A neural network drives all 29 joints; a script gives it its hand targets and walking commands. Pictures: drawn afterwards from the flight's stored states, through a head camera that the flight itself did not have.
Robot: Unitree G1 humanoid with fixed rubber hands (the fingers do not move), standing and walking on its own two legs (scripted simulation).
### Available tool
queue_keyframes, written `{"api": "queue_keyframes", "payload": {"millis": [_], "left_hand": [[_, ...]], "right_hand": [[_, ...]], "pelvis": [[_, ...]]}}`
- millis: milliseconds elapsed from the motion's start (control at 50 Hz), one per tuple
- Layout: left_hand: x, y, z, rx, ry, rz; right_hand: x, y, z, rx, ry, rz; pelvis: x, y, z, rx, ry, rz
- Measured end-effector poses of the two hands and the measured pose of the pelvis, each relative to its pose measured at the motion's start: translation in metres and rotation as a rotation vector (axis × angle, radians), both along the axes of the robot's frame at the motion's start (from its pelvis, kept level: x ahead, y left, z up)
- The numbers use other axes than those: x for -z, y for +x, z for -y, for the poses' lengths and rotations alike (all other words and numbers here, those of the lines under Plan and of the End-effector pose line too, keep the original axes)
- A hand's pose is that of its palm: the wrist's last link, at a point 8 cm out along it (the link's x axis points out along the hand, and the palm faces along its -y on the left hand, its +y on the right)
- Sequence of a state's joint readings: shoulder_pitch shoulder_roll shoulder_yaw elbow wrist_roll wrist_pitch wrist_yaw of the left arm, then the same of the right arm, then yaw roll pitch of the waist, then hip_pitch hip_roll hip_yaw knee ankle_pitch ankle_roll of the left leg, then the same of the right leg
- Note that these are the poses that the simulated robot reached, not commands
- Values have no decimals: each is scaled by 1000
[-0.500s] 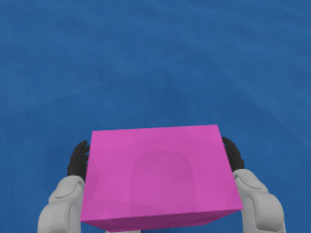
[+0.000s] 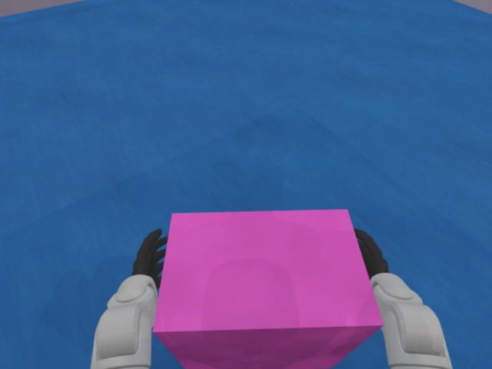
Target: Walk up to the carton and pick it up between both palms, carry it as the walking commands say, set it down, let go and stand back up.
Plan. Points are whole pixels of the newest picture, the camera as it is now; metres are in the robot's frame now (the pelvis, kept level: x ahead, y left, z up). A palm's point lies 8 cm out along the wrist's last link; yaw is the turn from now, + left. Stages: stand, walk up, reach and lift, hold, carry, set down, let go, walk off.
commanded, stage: carry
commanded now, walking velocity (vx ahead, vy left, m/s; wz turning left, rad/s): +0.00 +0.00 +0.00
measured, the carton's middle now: (260, 299) +0.24 -0.03 -0.03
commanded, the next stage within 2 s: none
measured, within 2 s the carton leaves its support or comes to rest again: neither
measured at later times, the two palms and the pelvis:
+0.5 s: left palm (162, 165) +0.53 +0.17 -0.02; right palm (323, 155) +0.54 -0.19 +0.00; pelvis +0.28 -0.01 -0.01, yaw -1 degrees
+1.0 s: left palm (175, 75) +0.89 +0.18 -0.02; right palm (294, 73) +0.89 -0.18 -0.01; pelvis +0.62 +0.00 -0.03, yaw -6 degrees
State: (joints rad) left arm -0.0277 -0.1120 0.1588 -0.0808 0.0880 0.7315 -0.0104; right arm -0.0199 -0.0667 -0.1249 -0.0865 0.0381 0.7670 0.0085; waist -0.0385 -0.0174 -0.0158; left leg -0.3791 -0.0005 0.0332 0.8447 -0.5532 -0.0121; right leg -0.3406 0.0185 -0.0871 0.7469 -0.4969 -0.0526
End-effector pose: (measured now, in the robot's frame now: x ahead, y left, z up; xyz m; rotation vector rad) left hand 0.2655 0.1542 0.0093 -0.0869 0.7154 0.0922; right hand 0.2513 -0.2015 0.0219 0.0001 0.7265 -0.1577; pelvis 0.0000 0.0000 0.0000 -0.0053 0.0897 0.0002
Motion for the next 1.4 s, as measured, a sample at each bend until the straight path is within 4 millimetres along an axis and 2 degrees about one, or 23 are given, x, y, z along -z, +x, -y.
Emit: {"api": "queue_keyframes", "payload": {"millis": [80, 120, 180, 280, 320, 380, 460, 540, 620, 700, 760, 800, 900, 980, 1060, 1140, 1220, 1260, 1320, 1400], "left_hand": [[0, 31, -22, -58, 8, 24], [-6, 51, -32, -62, 35, 28], [-15, 92, -39, -38, 54, 39], [-14, 162, -24, -5, 39, 45], [-2, 187, -17, -17, 20, 23], [14, 211, -9, -27, 14, -37], [26, 244, -10, -37, 15, -54], [26, 289, -17, -32, 13, -40], [8, 353, -23, 4, 37, 11], [5, 422, -14, 58, 62, 41], [10, 464, -4, 45, 44, 40], [21, 483, -2, 15, 20, 11], [42, 531, -10, -40, 14, -30], [32, 604, -20, -24, 41, 39], [20, 685, -24, 54, 61, 34], [11, 758, -12, 119, 62, 14], [-10, 826, 6, 112, 44, 95], [-15, 855, 15, 90, 29, 130], [-11, 890, 18, 44, 35, 102], [3, 921, 8, -12, 32, -2]], "right_hand": [[-9, 59, -22, -51, 15, 26], [-8, 80, -32, -41, 48, 33], [3, 106, -39, -12, 85, 41], [16, 152, -25, 12, 42, 44], [26, 177, -17, -22, 22, 17], [31, 210, -9, -34, 23, -42], [26, 258, -10, -52, -8, -59], [15, 308, -18, -31, -5, -40], [18, 352, -23, 9, 37, 8], [32, 398, -16, 40, 51, 37], [41, 437, -7, 24, 28, 34], [43, 465, -3, -5, 9, 6], [42, 548, -9, -53, 11, -40], [29, 620, -22, -52, -9, 14], [34, 671, -25, 27, 21, 6], [44, 708, -16, 96, 36, -18], [24, 771, -3, 130, 44, 68], [16, 807, 7, 112, 33, 102], [18, 857, 13, 45, 12, 69], [18, 912, 6, -22, 4, -32]], "pelvis": [[3, 43, 2, 45, 27, -16], [5, 67, 1, 61, 0, -15], [8, 102, 0, 69, -27, -8], [24, 162, 5, 14, -35, 32], [24, 186, 6, -17, -32, 33], [17, 220, 6, -25, -21, 32], [12, 256, 7, -21, -6, 30], [7, 300, 5, 47, -1, 8], [7, 350, 0, 72, -44, -12], [19, 402, -2, 91, -57, -5], [28, 445, -1, 34, -74, 10], [29, 475, 1, 5, -49, 19], [26, 544, 3, 23, -22, 25], [29, 605, -3, 86, 8, 34], [19, 666, -10, 124, -16, 15], [8, 722, -16, 131, -22, -12], [6, 784, -14, 133, -1, -1], [13, 822, -6, 113, 22, 17], [15, 870, 3, 64, -3, 45], [4, 922, 16, 36, -9, 63]]}}
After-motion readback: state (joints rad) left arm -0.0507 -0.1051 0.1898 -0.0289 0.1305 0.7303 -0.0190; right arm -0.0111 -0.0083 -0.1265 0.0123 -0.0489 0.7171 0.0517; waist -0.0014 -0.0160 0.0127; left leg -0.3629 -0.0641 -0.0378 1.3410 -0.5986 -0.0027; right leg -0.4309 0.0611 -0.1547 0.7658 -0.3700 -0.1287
